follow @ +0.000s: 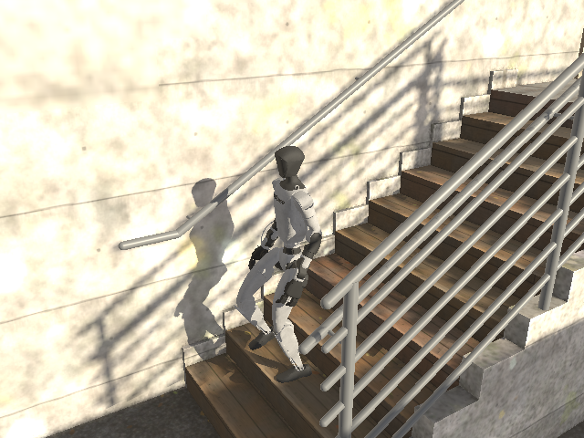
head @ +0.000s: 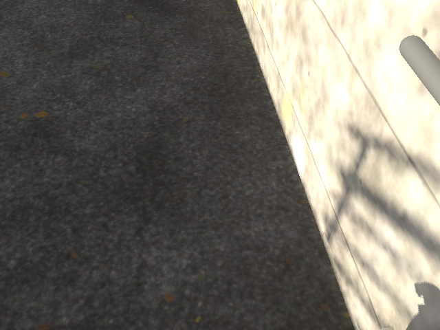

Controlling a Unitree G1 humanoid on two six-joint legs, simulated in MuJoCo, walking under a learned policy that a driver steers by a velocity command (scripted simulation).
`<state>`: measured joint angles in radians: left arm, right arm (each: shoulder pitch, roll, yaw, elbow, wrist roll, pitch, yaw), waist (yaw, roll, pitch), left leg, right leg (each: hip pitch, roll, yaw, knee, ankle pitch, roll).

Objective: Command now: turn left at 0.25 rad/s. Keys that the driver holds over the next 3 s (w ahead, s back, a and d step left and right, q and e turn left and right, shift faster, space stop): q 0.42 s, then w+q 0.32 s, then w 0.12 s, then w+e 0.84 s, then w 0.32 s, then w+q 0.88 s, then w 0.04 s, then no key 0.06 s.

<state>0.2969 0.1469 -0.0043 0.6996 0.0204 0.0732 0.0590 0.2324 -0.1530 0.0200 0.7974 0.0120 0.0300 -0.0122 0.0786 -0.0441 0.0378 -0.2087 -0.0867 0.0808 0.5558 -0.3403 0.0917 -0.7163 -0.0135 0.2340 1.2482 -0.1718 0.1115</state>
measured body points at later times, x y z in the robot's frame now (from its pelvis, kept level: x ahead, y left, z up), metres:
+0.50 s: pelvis +0.02 +0.01 -0.01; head +0.01 +0.05 +0.44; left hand +0.12 +0.31 -0.12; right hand +0.16 -0.23 -0.10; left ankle +0.01 +0.07 -0.73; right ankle +0.07 -0.16 -0.63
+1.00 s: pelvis +0.18 +0.01 -0.08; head +0.18 +0.02 +0.37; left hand +0.23 +0.31 -0.17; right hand +0.33 -0.22 -0.19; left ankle +0.01 +0.07 -0.73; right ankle +0.30 -0.07 -0.82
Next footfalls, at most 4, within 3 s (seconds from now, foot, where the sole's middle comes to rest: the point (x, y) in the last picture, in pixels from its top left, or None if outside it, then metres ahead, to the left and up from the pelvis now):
0.08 right None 0.10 -0.18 -0.76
0.38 left None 0.05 0.08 -0.76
1.04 right None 0.31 -0.07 -0.93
1.52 left None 0.59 0.25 -1.09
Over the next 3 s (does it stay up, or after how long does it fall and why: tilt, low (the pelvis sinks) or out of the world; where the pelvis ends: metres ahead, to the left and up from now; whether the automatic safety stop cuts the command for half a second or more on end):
stays up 1.33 0.26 -0.33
